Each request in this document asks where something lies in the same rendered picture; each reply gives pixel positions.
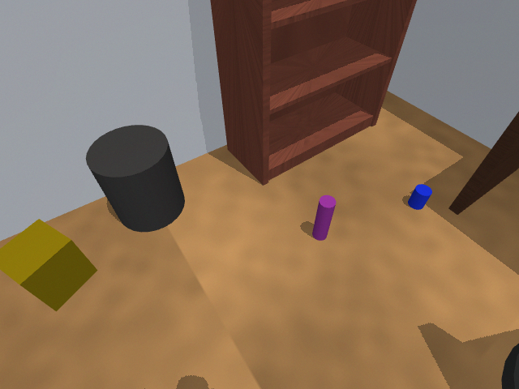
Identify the bookshelf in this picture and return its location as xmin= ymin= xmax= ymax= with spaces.
xmin=210 ymin=0 xmax=417 ymax=185

